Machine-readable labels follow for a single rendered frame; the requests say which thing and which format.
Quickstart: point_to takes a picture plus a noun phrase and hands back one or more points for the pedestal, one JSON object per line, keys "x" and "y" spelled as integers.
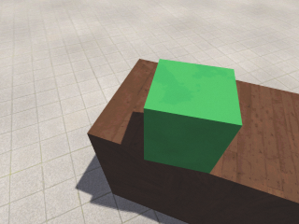
{"x": 255, "y": 181}

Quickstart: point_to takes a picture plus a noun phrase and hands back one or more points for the carton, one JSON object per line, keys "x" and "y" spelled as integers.
{"x": 191, "y": 115}

